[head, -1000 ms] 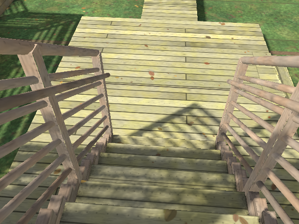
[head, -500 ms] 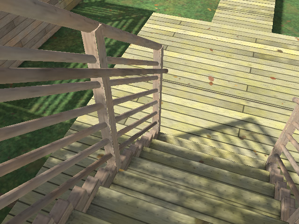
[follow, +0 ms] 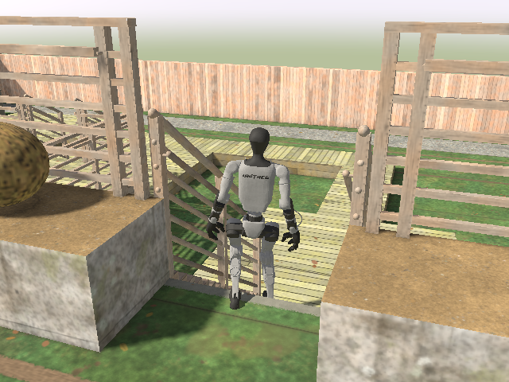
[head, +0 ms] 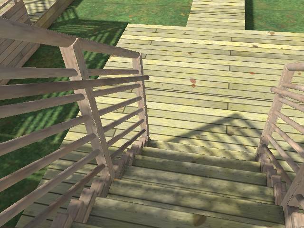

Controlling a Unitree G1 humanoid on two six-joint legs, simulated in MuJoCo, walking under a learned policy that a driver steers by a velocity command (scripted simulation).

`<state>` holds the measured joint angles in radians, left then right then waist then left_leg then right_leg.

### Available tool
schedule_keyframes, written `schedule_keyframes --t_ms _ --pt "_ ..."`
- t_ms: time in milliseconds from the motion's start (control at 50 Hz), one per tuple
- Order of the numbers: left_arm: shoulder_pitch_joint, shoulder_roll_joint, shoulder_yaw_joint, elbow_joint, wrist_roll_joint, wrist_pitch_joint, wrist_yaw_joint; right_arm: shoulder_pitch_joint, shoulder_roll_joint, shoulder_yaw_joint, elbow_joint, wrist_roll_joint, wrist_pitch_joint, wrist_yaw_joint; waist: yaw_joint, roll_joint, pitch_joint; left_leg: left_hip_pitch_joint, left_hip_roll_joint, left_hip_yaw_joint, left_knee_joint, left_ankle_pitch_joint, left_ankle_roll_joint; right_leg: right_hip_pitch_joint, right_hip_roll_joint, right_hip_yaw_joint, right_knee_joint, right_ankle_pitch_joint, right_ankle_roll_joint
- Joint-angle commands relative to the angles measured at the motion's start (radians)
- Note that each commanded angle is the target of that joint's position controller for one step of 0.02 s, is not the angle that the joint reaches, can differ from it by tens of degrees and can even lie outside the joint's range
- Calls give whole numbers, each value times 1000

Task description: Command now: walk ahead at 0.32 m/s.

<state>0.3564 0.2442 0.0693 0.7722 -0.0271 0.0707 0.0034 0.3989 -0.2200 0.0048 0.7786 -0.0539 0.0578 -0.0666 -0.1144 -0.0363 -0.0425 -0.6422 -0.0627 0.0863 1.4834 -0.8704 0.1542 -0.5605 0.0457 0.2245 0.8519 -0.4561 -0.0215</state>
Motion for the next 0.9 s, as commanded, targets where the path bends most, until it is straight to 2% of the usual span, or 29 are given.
schedule_keyframes --t_ms 20,40,80,100,140,200,220,260,280,300,320,340,360,380,400,440,460,500,540,580,620,660,700,740,800,840,860,880,900 --pt "-120 95 46 -162 4 -30 -3 -82 -128 -57 -2 -15 -48 -42 108 120 169 -70 320 -995 -938 -366 253 -262 -54 175 358 215 -4" --pt "-3 96 51 -95 27 -7 -2 -180 -101 -56 -9 3 -54 -36 183 61 87 -145 315 -851 -854 -251 208 -79 -57 114 478 309 35" --pt "72 84 35 -50 23 19 -7 -281 -104 -44 -3 9 -65 -22 275 10 67 -305 283 -595 -718 -161 74 133 -59 -5 513 408 80" --pt "7 63 15 -70 28 29 -11 -278 -114 -45 18 14 -78 -16 268 -15 119 -316 260 -503 -638 -123 24 116 -75 -39 418 427 82" --pt "-76 57 0 -76 24 32 -23 -136 -184 -74 78 7 -112 -11 198 -33 111 -272 228 -344 -543 -79 -47 266 -98 -142 133 525 78" --pt "-123 83 -8 -94 7 30 -34 -56 -207 -99 103 -18 -91 -7 120 140 102 4 234 -291 -488 24 -32 273 -145 -205 -180 510 28" --pt "-75 77 -11 -52 0 20 -31 4 -192 -102 121 -22 -61 -13 109 119 87 70 213 -231 -374 166 -39 356 -140 -245 -343 500 27" --pt "144 73 -6 53 20 -26 -11 42 -146 -97 136 -25 -32 -23 199 -31 26 113 109 -116 89 453 -21 546 -114 -288 -562 568 23" --pt "246 76 -26 95 51 -40 -23 -57 -40 -78 110 1 -16 -5 256 -90 32 -100 -11 -99 561 78 -3 565 -159 -208 -397 437 -41" --pt "251 146 -45 95 54 -54 -55 -139 77 -51 34 9 -16 2 174 -190 132 -464 -73 -152 882 -48 -23 571 -202 -153 -37 903 56" --pt "358 281 12 149 12 -72 -45 -134 41 -54 -56 36 -35 -6 161 -326 56 -668 -62 -174 833 40 -44 640 -377 258 -358 440 81" --pt "346 216 -4 161 4 -90 -36 -173 6 -50 -32 -5 -46 -10 145 -171 117 -736 -2 -167 819 216 -51 582 -389 358 -482 165 64" --pt "222 231 6 139 15 -96 -19 -238 -24 -52 -42 -23 -40 -1 137 -145 112 -740 58 -187 734 410 -64 502 -418 442 -597 -270 16" --pt "112 194 -7 118 45 -105 -17 -276 -76 -59 -35 -8 -34 -1 112 -112 161 -684 108 -186 618 555 -86 375 -393 411 -627 -383 -17" --pt "63 154 -24 114 57 -108 -9 -297 -85 -60 -35 3 -31 14 87 -111 199 -630 134 -157 532 576 -109 275 -381 391 -608 -347 -78" --pt "98 47 -56 156 60 -120 -5 -271 -51 -52 0 16 -31 41 67 -5 214 -598 129 -185 291 743 -151 203 -272 263 -484 -266 -115" --pt "122 29 -65 172 30 -131 12 -322 -10 -32 -13 22 -29 52 83 5 225 -581 124 -167 174 807 -181 163 -252 221 -467 -208 -115" --pt "205 8 -70 183 32 -135 26 -405 21 -20 -42 17 -22 63 123 36 214 -481 118 -110 -65 896 -193 132 -227 210 -511 -128 -140" --pt "258 90 -37 196 31 -137 25 -342 -12 -41 6 20 -7 54 127 -81 147 -283 123 -119 -130 1023 -162 169 -248 208 -527 2 -180" --pt "331 32 -39 224 41 -128 26 -396 -50 -65 -5 28 -10 57 148 -72 173 -435 146 -194 -226 1069 -147 384 -255 222 -436 -51 -223" --pt "383 29 -28 218 41 -122 48 -525 -54 -69 -21 21 -24 63 202 -5 207 -549 131 -165 -435 1115 -153 545 -223 187 -379 -85 -227" --pt "428 25 -21 220 53 -125 49 -568 -15 -74 -11 39 -48 76 231 -11 223 -467 130 -181 -584 1199 -148 533 -224 173 -336 -30 -228" --pt "345 -22 -34 191 13 -144 58 -647 31 -53 -38 30 -79 122 229 73 239 -156 120 -96 -799 1500 -151 280 -175 37 -300 -70 -188" --pt "318 -23 -42 191 12 -140 46 -644 80 -38 -34 20 -93 148 277 17 204 88 76 -26 -910 1489 -148 199 -107 -34 -246 38 -149" --pt "361 -21 -34 216 66 -127 34 -638 68 -38 -51 36 -123 112 382 -35 223 98 58 1 -1103 1306 -147 405 -74 -71 -58 406 -154" --pt "409 -16 -33 249 78 -106 48 -476 24 -46 -20 41 -140 73 331 -31 210 208 87 -41 -1219 1247 -129 471 -86 -49 160 614 -178" --pt "393 2 -25 247 78 -102 53 -264 -12 -64 49 39 -135 61 250 -14 150 377 138 -45 -1325 1363 -108 442 -101 -51 384 656 -192" --pt "269 76 -8 227 63 -119 39 -22 -55 -79 117 32 -117 51 86 -40 -55 692 107 34 -1199 1506 -106 346 -77 -81 626 747 -158" --pt "265 61 6 207 37 -120 34 81 -128 -92 157 -9 -109 51 50 144 -33 961 263 -154 -1273 1570 -20 -25 67 -152 1043 -148 -118"
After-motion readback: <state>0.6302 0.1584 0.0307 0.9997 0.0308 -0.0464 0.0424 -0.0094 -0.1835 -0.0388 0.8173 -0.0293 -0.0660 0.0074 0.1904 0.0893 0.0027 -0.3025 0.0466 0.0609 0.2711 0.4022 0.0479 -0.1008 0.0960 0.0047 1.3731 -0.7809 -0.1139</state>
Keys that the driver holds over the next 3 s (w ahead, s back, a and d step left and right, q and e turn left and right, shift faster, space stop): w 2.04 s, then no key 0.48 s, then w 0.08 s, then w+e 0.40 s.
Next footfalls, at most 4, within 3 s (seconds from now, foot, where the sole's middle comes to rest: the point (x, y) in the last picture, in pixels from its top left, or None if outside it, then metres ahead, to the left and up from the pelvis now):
0.28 right None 0.11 -0.23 -0.81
0.90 left None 0.49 -0.04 -1.00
1.32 right None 0.71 -0.22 -1.19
1.86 left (161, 199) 1.03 -0.07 -1.37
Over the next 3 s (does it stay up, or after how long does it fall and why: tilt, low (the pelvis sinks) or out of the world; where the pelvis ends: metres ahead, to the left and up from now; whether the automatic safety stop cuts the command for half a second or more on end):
stays up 1.28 -0.22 -0.83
